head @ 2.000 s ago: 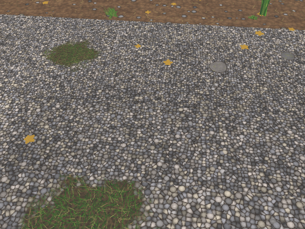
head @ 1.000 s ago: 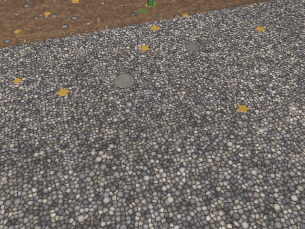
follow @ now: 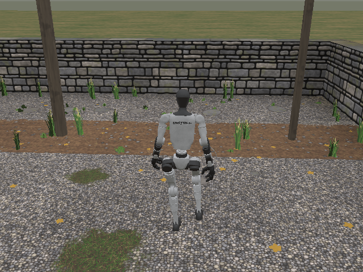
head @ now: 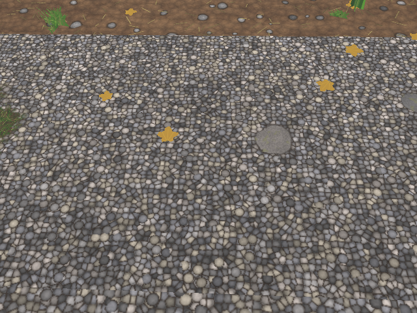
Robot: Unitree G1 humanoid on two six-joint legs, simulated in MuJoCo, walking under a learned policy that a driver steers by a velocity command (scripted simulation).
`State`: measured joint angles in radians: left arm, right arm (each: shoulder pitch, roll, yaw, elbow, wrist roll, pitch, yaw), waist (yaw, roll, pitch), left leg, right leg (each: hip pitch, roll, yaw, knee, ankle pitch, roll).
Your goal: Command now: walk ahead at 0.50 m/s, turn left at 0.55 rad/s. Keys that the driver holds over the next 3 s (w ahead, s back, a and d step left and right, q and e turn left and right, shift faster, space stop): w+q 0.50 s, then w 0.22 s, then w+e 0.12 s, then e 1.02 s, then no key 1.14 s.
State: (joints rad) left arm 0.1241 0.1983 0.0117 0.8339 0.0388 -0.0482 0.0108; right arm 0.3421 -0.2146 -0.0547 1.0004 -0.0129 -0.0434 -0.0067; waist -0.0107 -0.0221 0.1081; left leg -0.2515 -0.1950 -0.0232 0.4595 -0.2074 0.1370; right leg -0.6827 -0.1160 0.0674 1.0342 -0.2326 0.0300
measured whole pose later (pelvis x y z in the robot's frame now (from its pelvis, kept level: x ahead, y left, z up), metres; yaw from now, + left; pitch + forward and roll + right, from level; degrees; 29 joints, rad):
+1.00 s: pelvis +0.40 +0.08 +0.01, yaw +18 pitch -2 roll +0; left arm 0.29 0.28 0.09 0.90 0.02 0.04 -0.02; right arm 0.33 -0.24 -0.04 0.92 -0.01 -0.09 -0.02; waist 0.01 -0.04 0.04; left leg -0.04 -0.06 0.13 0.33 -0.27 0.10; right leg -0.59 -0.03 0.05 0.95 -0.05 -0.04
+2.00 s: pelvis +0.65 +0.17 -0.17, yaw -14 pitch +2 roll -2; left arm 0.27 0.30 0.10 0.74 0.04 0.04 -0.02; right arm 0.24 -0.25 -0.04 0.72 -0.03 0.01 -0.04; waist 0.02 -0.04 -0.02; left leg -0.27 0.00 -0.03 0.46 -0.21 0.03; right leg -0.57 0.19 0.15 0.97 -0.36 0.01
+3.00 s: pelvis +0.69 +0.15 -0.18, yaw -16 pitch -3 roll +0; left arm 0.25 0.16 0.01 1.12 0.02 -0.01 0.02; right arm 0.27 -0.17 -0.04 1.12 -0.02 0.00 -0.02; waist 0.00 0.01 0.05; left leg -0.09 -0.02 0.01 0.41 -0.27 0.02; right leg -0.12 0.05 0.04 0.43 -0.25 -0.03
